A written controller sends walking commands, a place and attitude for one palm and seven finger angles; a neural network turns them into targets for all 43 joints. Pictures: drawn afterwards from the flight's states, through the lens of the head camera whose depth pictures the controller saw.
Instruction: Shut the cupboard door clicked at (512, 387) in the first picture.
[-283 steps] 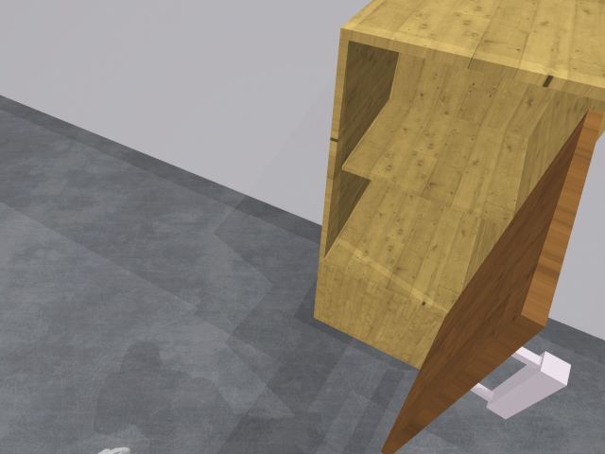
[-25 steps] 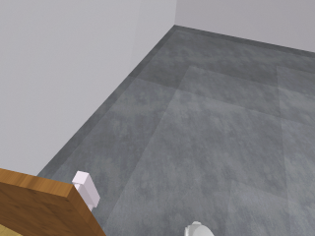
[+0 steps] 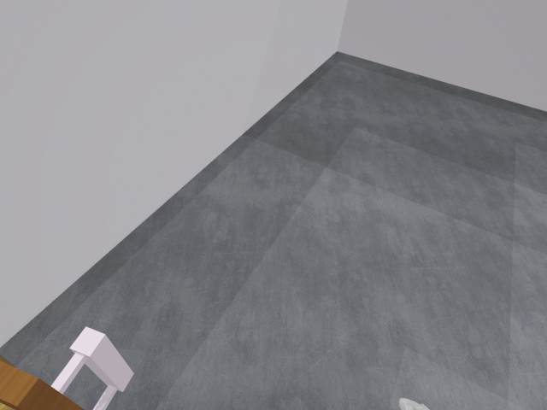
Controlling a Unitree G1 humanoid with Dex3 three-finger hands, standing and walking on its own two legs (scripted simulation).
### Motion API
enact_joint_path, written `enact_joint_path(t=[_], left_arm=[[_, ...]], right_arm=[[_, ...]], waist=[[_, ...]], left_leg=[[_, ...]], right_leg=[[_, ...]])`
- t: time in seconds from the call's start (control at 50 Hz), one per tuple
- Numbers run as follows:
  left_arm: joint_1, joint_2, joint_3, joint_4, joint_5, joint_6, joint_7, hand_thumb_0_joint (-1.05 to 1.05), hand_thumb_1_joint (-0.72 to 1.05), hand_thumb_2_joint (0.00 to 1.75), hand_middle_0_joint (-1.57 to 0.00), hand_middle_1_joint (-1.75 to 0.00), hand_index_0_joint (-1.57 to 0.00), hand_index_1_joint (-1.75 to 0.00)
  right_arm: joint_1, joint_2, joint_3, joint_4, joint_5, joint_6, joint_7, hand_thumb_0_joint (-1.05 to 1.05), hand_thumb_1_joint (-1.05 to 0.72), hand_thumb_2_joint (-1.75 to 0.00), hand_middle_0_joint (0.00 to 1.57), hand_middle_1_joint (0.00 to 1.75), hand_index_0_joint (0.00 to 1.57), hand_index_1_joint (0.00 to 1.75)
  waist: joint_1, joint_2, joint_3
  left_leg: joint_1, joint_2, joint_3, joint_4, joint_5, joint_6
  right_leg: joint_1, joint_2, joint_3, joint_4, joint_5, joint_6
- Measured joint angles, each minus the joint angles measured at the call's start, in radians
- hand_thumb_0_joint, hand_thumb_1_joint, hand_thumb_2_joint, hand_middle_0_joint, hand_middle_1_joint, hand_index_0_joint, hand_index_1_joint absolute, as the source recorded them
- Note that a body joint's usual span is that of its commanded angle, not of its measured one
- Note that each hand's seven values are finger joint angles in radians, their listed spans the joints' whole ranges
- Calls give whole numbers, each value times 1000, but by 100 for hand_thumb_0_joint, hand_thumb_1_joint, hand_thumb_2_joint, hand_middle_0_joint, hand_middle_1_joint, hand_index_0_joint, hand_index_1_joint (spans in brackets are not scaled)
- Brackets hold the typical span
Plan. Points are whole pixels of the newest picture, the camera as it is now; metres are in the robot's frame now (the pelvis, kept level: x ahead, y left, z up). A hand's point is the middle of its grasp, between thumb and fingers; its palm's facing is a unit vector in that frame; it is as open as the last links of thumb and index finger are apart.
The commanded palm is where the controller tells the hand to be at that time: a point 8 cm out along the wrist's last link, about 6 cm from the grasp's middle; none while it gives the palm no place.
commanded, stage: walk to a spot facing it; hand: left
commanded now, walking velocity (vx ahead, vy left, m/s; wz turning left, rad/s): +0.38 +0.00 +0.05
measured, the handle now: (93, 381) +0.14 +0.23 +0.05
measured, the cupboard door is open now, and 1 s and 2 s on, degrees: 100 100 100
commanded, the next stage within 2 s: turn to face it in 1.82 s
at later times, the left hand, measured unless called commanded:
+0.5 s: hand out of the picture +0.05 +0.10 -0.16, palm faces +0.12 -0.95 -0.29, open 7.3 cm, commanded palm none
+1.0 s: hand (214, 313) +0.33 +0.14 -0.18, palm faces +0.16 -0.98 -0.15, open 7.3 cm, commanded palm none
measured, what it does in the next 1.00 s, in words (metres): walks ahead: right foot, then left foot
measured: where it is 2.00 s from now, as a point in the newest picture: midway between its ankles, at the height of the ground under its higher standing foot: (279, 271)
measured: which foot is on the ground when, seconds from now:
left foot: down 0.00-0.32, up 0.34-0.80, down 0.82-1.00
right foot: up 0.00-0.30, down 0.32-0.82, up 0.84-1.00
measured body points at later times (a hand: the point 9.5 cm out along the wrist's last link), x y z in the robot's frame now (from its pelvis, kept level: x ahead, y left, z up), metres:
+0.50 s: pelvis +0.16 -0.09 +0.00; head +0.19 -0.11 +0.45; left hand +0.05 +0.15 -0.13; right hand +0.17 -0.33 -0.17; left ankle +0.13 +0.05 -0.65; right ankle +0.22 -0.18 -0.74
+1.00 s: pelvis +0.34 -0.04 +0.01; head +0.36 -0.02 +0.45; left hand +0.33 +0.19 -0.16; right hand +0.42 -0.27 -0.13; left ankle +0.32 +0.05 -0.73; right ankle +0.33 -0.18 -0.65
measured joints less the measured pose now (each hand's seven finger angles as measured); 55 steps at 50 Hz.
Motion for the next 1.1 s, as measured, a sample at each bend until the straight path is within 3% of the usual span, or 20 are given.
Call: enact_joint_path(t=[0.06, 0.12, 0.2, 0.26, 0.3, 0.32, 0.36, 0.4, 0.46, 0.56, 0.66, 0.76, 0.82, 0.88, 0.94, 1.02, 1.1], left_arm=[[-35, 0, 9, -33, 4, -5, -15, 1, 91, 89, -20, -29, -20, -30], [-71, 14, 18, -70, 10, -11, -11, 2, 92, 89, -20, -29, -20, -30], [-78, 60, 21, -58, 10, 30, -24, 2, 94, 89, -20, -29, -23, -32], [-59, 85, 25, -37, 2, 28, -30, 2, 94, 89, -20, -29, -26, -33], [-30, 105, 39, -27, -6, 6, -29, 1, 93, 89, -20, -29, -26, -33], [-9, 124, 43, -31, -3, -19, -26, 1, 93, 89, -20, -29, -25, -33], [2, 126, 46, -35, -5, -58, -8, 1, 92, 89, -19, -29, -24, -32], [10, 114, 43, -34, -10, -60, 11, 0, 92, 89, -19, -29, -23, -32], [30, 91, 31, -10, -6, -48, 31, 0, 92, 89, -19, -29, -22, -31], [45, 28, -3, 5, 4, -63, 29, 0, 91, 89, -19, -29, -20, -30], [8, -34, -17, -13, 5, -89, 24, 0, 91, 89, -20, -29, -20, -30], [-34, -63, -15, -41, 7, -98, 19, 0, 91, 89, -20, -29, -20, -30], [-38, -63, -11, -52, 3, -92, 16, 0, 91, 89, -20, -29, -20, -30], [-58, -41, -5, -58, -1, -60, 9, 0, 91, 89, -20, -29, -20, -30], [-89, 3, 12, -55, 7, -36, 6, 2, 92, 89, -20, -29, -20, -30], [-139, 67, 38, -88, 7, -31, 2, 2, 92, 89, -20, -29, -20, -30], [-195, 105, 45, -130, 2, -27, -2, 1, 92, 89, -19, -29, -20, -29]], right_arm=[[52, 18, 10, 8, 1, -1, -4, 0, -91, -90, 20, 30, 19, 30], [100, 13, -11, 25, 9, 0, -18, -2, -95, -90, 21, 30, 20, 30], [155, -16, -14, 59, -2, 13, -9, -2, -96, -90, 21, 30, 20, 30], [198, -30, -11, 96, -6, 22, -3, -1, -94, -90, 21, 30, 20, 30], [235, -36, -8, 126, -4, 33, 1, 0, -94, -90, 21, 30, 20, 30], [256, -32, -6, 142, 1, 40, 4, 0, -93, -90, 20, 30, 20, 30], [251, -39, -6, 171, 12, 65, 10, 0, -93, -90, 20, 30, 20, 30], [228, -45, -8, 181, 13, 79, 13, 1, -92, -90, 20, 30, 20, 30], [179, -47, -11, 166, 3, 83, 17, 1, -92, -90, 20, 30, 19, 30], [110, -20, -17, 111, -2, 76, 29, 1, -92, -90, 20, 30, 19, 30], [64, 6, -25, 84, -1, 69, 37, 1, -94, -90, 20, 30, 19, 30], [36, 33, -20, 61, 1, 54, 43, 1, -93, -90, 20, 30, 19, 30], [34, 43, -14, 42, -1, 31, 41, 1, -92, -90, 20, 30, 19, 30], [39, 60, -6, 30, -9, 4, 26, 1, -92, -90, 20, 30, 19, 30], [69, 57, -34, 11, 9, -21, -10, -3, -96, -90, 21, 30, 20, 30], [131, 18, -27, 47, 3, -20, -19, -4, -97, -90, 21, 30, 20, 30], [202, 3, -16, 106, 3, 0, -12, -2, -95, -90, 20, 30, 20, 30]], waist=[[3, -1, 7], [6, 0, 18], [-11, 22, 48], [-25, 43, 90], [-22, 61, 112], [-14, 56, 115], [12, 77, 142], [18, 87, 151], [12, 80, 127], [-7, 51, 50], [6, 27, 6], [21, 5, 7], [15, -2, 17], [-12, -19, 43], [-40, -15, 57], [-40, -6, 65], [-38, 12, 74]], left_leg=[[87, -11, -12, -96, 35, -8], [157, -16, -8, -167, 49, -19], [225, 0, 10, -203, 25, -45], [254, 24, 19, -177, -24, -76], [241, 53, 12, -85, -92, -89], [196, 64, 7, 28, -135, -75], [47, 63, -75, 371, -165, -29], [-103, 44, -112, 628, -102, -5], [-259, 48, -86, 717, 8, -5], [-349, 62, -31, 524, 103, -30], [-328, 63, -23, 324, 134, -40], [-256, 61, -17, 163, 104, -33], [-172, 47, 7, 41, 130, -18], [-153, 19, 27, 88, 98, 18], [-87, 2, 46, 24, 80, 16], [14, -19, 58, -105, 98, 14], [99, -26, 52, -191, 91, -4]], right_leg=[[-86, -16, 63, 210, 63, 21], [-158, -45, 93, 276, 120, 40], [-177, -75, 70, 138, 147, 51], [-136, -67, 48, 2, 141, 40], [-72, -44, 29, -81, 130, 26], [-45, -40, 31, -119, 129, 11], [-64, -27, 18, -46, 124, -29], [-35, -24, 0, -53, 108, -46], [37, -19, -19, -145, 124, -45], [151, -8, -41, -304, 152, -44], [238, 5, -68, -382, 140, -33], [303, 3, -105, -370, 74, -6], [316, -20, -119, -283, -9, 24], [193, -54, -23, 52, -117, 12], [26, -51, 59, 340, -37, 6], [-112, -71, 84, 367, 73, 29], [-164, -88, 79, 216, 136, 44]])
